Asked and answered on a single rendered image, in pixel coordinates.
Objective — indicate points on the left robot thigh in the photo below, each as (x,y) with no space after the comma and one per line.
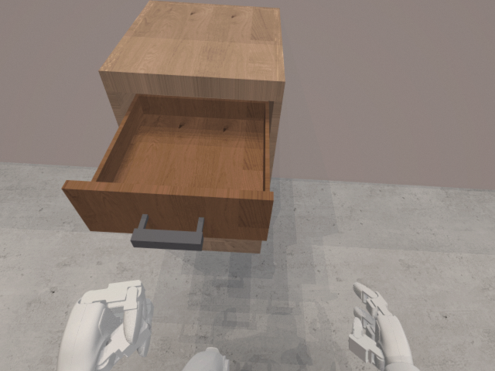
(207,361)

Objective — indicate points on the drawer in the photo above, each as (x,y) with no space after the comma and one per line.
(178,159)

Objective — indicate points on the robot right hand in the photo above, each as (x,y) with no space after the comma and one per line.
(385,341)

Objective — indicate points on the robot left hand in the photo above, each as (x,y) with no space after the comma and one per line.
(120,313)

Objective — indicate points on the handle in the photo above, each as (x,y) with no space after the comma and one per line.
(167,239)

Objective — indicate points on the cabinet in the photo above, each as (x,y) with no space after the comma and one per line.
(201,50)

